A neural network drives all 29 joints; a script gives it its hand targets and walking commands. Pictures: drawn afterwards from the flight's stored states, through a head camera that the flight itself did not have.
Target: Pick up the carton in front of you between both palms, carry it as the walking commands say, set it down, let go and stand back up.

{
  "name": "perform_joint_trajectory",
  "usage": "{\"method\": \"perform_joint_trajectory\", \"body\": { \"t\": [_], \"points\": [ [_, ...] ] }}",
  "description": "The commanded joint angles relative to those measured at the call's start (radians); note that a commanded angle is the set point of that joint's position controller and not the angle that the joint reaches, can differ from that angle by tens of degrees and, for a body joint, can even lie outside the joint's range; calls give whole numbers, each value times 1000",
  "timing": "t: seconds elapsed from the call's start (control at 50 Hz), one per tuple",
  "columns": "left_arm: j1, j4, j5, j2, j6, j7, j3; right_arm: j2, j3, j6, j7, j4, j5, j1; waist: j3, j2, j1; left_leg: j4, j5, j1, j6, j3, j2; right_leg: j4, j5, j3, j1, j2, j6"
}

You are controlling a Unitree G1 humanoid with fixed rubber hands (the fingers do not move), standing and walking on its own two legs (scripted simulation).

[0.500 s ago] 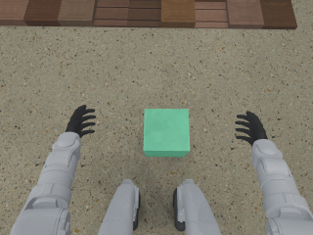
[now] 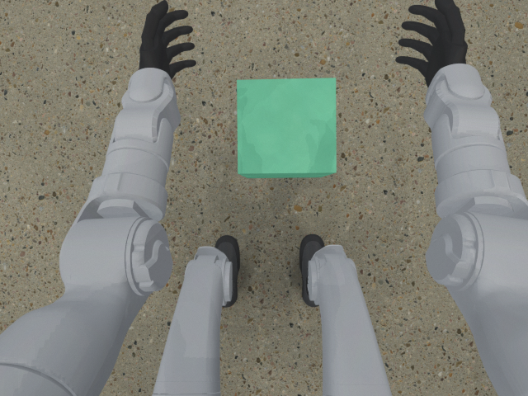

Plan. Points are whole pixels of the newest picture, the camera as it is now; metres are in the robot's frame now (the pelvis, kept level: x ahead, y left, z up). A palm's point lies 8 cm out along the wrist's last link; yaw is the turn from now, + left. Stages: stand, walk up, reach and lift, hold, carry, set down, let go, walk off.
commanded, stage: reach and lift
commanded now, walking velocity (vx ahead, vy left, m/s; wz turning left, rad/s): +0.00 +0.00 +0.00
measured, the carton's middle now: (284, 136) +0.49 -0.04 -0.50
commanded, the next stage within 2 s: none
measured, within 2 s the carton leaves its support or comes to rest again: leaves its support in 1.60 s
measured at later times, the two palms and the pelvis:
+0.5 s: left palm (190, 120) +0.50 +0.16 -0.33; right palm (383, 123) +0.49 -0.23 -0.33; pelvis -0.02 +0.02 -0.18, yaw +1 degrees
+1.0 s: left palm (201, 126) +0.51 +0.16 -0.43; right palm (354, 126) +0.50 -0.20 -0.44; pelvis -0.03 +0.01 -0.25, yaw +0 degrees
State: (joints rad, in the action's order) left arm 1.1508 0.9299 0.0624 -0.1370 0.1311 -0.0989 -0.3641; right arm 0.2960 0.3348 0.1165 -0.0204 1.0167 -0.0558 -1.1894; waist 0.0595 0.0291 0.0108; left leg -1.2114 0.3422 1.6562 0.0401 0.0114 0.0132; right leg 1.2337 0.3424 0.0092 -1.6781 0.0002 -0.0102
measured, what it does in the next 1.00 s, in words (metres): lowers itself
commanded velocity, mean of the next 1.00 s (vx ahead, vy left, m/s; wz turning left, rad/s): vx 0.00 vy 0.00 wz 0.00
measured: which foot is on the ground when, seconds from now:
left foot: down 0.00-1.00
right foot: down 0.00-1.00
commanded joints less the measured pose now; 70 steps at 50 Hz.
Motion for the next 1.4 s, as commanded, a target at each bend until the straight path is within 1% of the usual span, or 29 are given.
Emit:
{"method": "perform_joint_trajectory", "body": {
  "t": [0.0, 0.02, 0.04, 0.06, 0.08, 0.2, 0.26, 0.34, 0.36, 0.38, 0.56, 0.58, 0.6, 0.64, 0.78, 0.82, 0.84, 0.86, 0.9, 0.92, 0.98, 1.0, 1.02, 1.04, 1.08, 1.18, 1.28, 1.3, 1.38],
  "points": [
    [87, -82, 31, -89, -50, -12, -46, 63, -37, -46, -9, -79, -27, -178, 865, -122, -35, -68, -119, -89, 14, -66, -111, 42, -300, 28, 567, 55, 51],
    [148, -94, 10, -45, -62, -10, 3, 25, 5, -60, -9, -60, -10, -159, 858, -109, 51, -106, -126, -102, 8, -40, -112, 84, -297, 2, 480, 66, 46],
    [116, -162, 0, -75, -80, -14, -13, 91, 0, -64, 14, -86, -2, -124, 1001, -18, -36, -154, -197, -140, 29, -84, -119, 113, -360, 41, 530, 63, 40],
    [119, -127, -20, -135, -77, -23, 11, 93, -17, -77, 24, -94, 17, -128, 1041, -144, 60, -206, -247, -128, -1, -41, -105, 131, -450, 29, 521, 54, 52],
    [116, -197, -17, -109, -85, -33, 55, 131, 12, -90, 20, -133, 36, -156, 1022, -35, 45, -197, -245, -132, 6, -27, -99, 218, -466, 2, 485, 64, 38],
    [68, -160, -96, -129, -100, -40, 104, 113, -103, -97, 38, -174, 159, -106, 1032, -33, 6, -394, -282, -127, 4, -52, -102, 355, -362, -4, 223, 55, 51],
    [141, -174, -180, -135, -84, -65, 205, 217, -102, -91, 60, -138, 175, -115, 1168, 64, 84, -494, -351, -240, 17, -26, -95, 433, -408, -8, 200, 48, 49],
    [274, -310, -202, -178, -64, -69, 223, 234, -133, -92, 70, -222, 194, -238, 1106, 23, 57, -538, -245, -179, 3, -19, -101, 498, -246, -28, 63, 43, 37],
    [238, -81, -237, -155, -40, -76, 229, 220, -171, -83, 65, -71, 234, -231, 1035, 26, 117, -554, -133, -182, 18, -41, -98, 524, -201, -53, 120, 54, 36],
    [275, -178, -193, -193, -46, -82, 205, 269, -119, -76, 68, -74, 203, -257, 995, 36, 32, -561, -140, -118, 20, -51, -91, 523, -145, -38, -9, 36, 35],
    [466, 31, -199, -246, -66, -78, 207, 268, -235, -85, 55, 45, 294, -503, 801, -27, 2, -706, 29, 19, 9, -46, -62, 661, -6, 7, -32, -3, 43],
    [403, 134, -244, -230, -55, -76, 247, 293, -219, -79, 57, 153, 263, -429, 777, -57, 55, -717, 70, 38, 16, -44, -60, 662, 38, 3, 15, -3, 31],
    [438, 114, -254, -196, -77, -73, 215, 258, -271, -88, 66, 109, 304, -486, 768, -72, -24, -742, 74, 77, 17, -63, -65, 686, 39, 11, 52, -9, 40],
    [485, 79, -259, -210, -89, -76, 271, 275, -201, -98, 71, 180, 249, -435, 791, -32, 76, -740, 3, 32, 10, -23, -65, 692, -17, 13, -16, 5, 24],
    [559, 66, -342, -268, -109, -77, 313, 306, -304, -130, 99, 28, 348, -585, 1011, -19, 33, -849, -108, -83, 8, -56, -51, 790, -160, 17, 144, -6, 37],
    [527, 118, -353, -269, -106, -71, 346, 272, -273, -121, 110, 73, 304, -515, 915, -21, 96, -813, -56, -6, 0, -29, -50, 776, -188, 5, 179, -11, 40],
    [510, 130, -330, -284, -115, -56, 321, 245, -307, -124, 105, -2, 354, -522, 927, -38, -11, -863, -67, -4, -6, -62, -65, 784, -114, 22, 104, -6, 34],
    [525, 64, -335, -244, -109, -61, 316, 214, -302, -129, 102, 13, 322, -479, 943, -49, 75, -857, -104, 40, 8, -57, -60, 777, -167, -1, 128, 2, 30],
    [493, 45, -310, -301, -124, -63, 294, 197, -305, -125, 115, 22, 348, -448, 940, -4, -33, -839, -102, 9, 9, -65, -56, 787, -189, 9, 167, 12, 47],
    [480, 48, -312, -260, -124, -59, 282, 195, -293, -124, 121, 11, 311, -474, 901, -68, 40, -861, -67, 100, 14, -72, -55, 757, -161, 16, 164, 15, 44],
    [451, 70, -276, -269, -127, -51, 213, 192, -267, -123, 120, 69, 266, -428, 767, -72, 12, -847, -47, 167, 7, -78, -68, 764, -125, 24, 111, 3, 39],
    [443, 94, -305, -208, -136, -37, 255, 141, -287, -120, 114, 82, 256, -421, 773, -144, 76, -832, -62, 186, 2, -72, -85, 750, -161, 0, 99, 25, 43],
    [439, 135, -271, -260, -125, -40, 275, 152, -292, -119, 114, 123, 272, -423, 748, -69, 17, -828, -46, 180, 7, -62, -65, 767, -179, 12, 102, 36, 41],
    [410, 144, -286, -230, -121, -45, 288, 203, -210, -127, 124, 67, 234, -407, 777, -52, 116, -833, -35, 193, 11, -47, -61, 757, -180, 2, 98, 29, 42],
    [415, 163, -313, -182, -129, -49, 304, 211, -238, -141, 115, 132, 234, -387, 716, -31, 115, -823, -41, 107, 15, -41, -83, 766, -113, -6, 17, 19, 36],
    [478, 156, -268, -187, -140, -65, 299, 141, -324, -137, 107, 27, 325, -525, 765, -16, -14, -819, -84, 80, -8, -43, -68, 759, -101, 19, -61, 14, 35],
    [568, 109, -250, 5, -151, -70, 349, -44, -348, -134, 79, 114, 325, -576, 770, -1, -8, -786, -69, 41, -16, -27, -100, 767, -80, -5, -84, 36, 21],
    [633, 136, -276, 63, -134, -55, 382, -40, -323, -128, 67, 129, 267, -570, 689, -9, 86, -788, -34, 31, -15, -8, -98, 749, -31, -14, -161, 46, 30],
    [780, 195, -180, 533, -87, 86, 381, -628, -446, -76, -69, 88, 234, -780, 620, -49, -16, -808, 69, 77, -27, -45, -135, 750, 48, -13, -112, 74, 37]
  ]
}}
